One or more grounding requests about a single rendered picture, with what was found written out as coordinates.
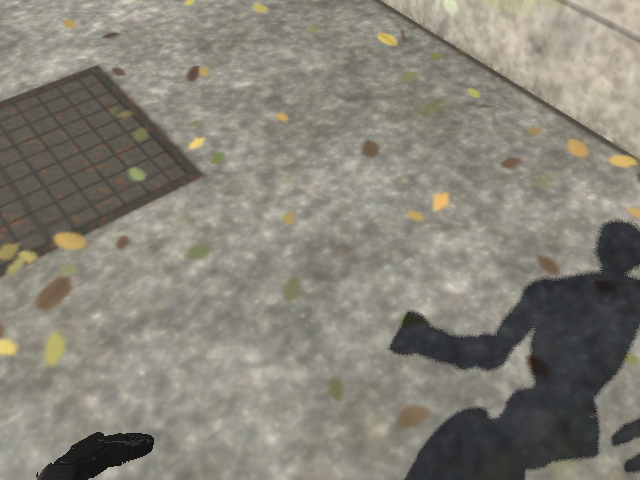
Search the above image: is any robot left hand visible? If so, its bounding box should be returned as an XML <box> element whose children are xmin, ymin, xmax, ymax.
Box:
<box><xmin>36</xmin><ymin>432</ymin><xmax>154</xmax><ymax>480</ymax></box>

